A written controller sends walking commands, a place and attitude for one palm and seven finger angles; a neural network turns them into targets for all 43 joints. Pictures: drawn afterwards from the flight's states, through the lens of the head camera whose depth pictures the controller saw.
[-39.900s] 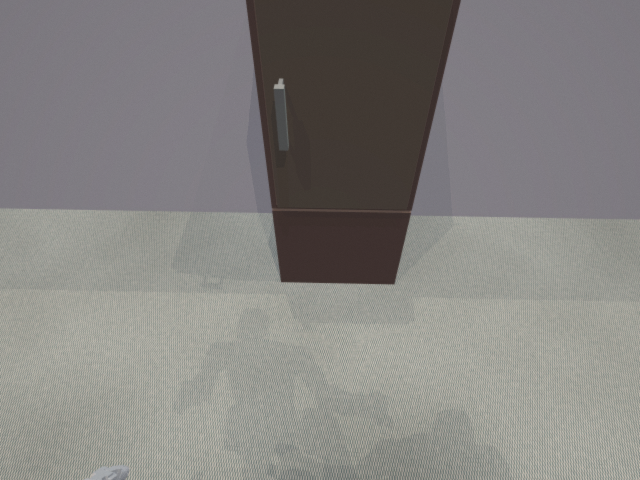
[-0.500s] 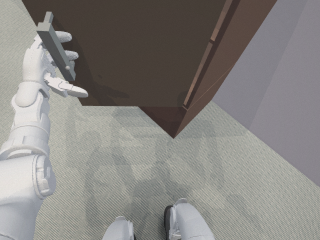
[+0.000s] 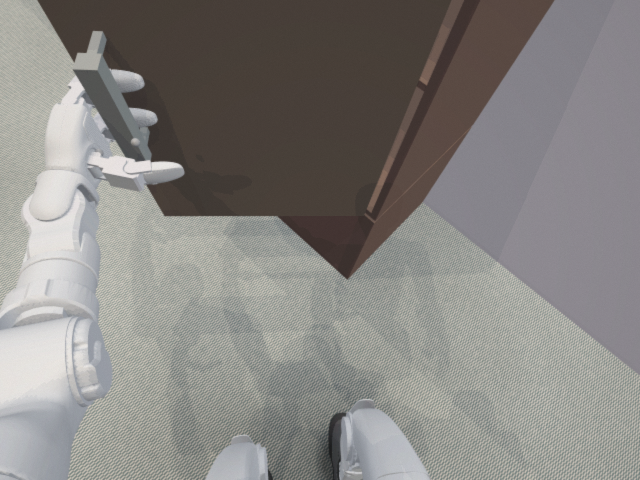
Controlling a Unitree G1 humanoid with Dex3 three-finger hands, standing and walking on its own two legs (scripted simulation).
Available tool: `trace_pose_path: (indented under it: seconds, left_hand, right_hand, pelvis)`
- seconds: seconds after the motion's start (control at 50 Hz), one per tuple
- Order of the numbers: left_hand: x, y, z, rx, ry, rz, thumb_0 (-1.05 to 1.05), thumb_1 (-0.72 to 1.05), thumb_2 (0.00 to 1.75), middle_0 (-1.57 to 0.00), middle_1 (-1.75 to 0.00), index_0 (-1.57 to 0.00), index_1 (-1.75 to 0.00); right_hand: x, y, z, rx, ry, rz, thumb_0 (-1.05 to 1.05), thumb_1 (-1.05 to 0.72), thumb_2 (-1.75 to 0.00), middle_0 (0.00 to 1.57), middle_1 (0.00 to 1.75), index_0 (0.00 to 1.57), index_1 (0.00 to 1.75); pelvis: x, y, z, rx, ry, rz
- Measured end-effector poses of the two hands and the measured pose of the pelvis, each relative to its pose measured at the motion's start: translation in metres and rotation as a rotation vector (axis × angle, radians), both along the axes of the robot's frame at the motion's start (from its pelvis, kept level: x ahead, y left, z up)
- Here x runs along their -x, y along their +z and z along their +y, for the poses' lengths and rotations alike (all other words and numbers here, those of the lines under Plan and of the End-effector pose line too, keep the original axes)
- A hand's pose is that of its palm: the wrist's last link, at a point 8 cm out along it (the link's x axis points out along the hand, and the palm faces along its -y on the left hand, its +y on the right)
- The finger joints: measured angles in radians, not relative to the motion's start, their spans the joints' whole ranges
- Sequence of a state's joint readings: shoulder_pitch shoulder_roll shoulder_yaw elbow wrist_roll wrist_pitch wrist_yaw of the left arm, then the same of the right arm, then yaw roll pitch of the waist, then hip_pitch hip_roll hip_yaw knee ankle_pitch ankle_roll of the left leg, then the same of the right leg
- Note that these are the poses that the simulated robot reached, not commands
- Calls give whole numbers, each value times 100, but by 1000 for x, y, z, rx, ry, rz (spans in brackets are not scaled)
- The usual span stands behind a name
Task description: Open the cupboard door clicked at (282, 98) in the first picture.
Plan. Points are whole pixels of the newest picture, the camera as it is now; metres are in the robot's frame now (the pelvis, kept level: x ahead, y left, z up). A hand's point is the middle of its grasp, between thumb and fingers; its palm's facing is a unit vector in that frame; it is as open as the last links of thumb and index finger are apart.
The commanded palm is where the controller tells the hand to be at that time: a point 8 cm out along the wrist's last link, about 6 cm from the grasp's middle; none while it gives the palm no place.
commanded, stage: close the thumb around the handle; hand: left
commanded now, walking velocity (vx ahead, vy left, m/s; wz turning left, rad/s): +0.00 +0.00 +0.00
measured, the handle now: (121, 106) +0.56 +0.20 +0.06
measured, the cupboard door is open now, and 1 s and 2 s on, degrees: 46 59 88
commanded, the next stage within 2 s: pull the door open along its arc in 0.44 s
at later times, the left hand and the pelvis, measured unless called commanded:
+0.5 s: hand (136, 141) +0.51 +0.18 +0.06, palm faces -0.05 -1.00 -0.02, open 5.8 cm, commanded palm +0.48 +0.21 +0.06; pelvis +0.00 +0.00 +0.00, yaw +0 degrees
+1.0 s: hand (139, 204) +0.42 +0.17 +0.06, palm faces -0.07 -1.00 +0.01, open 6.0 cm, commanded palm +0.36 +0.23 +0.06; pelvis +0.01 +0.00 +0.02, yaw -1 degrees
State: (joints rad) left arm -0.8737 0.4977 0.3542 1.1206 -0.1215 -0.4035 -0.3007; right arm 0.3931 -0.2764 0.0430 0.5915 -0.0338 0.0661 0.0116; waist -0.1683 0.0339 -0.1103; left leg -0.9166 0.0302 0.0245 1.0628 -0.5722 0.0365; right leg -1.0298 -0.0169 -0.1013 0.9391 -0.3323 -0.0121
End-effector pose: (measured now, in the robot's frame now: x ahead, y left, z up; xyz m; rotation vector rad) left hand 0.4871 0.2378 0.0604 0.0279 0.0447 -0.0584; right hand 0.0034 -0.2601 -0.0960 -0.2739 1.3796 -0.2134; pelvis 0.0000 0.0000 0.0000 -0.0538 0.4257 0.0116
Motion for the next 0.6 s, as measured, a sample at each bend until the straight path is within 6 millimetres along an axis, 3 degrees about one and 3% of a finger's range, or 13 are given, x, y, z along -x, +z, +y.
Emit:
trace_pose_path:
  seconds: [0.36,0.6]
  left_hand:
    - [-1,0,0,3,0,-3,0,71,82,-37,-133,-36,-133]
    - [0,0,-1,3,12,-1,0,73,82,-34,-135,-33,-135]
  right_hand:
    - [-2,-3,3,0,8,-3,1,-90,-90,20,30,20,30]
    - [5,-3,2,-4,4,18,1,-90,-90,20,30,20,30]
  pelvis:
    - [1,-2,2,2,5,4]
    - [2,-1,0,0,6,0]
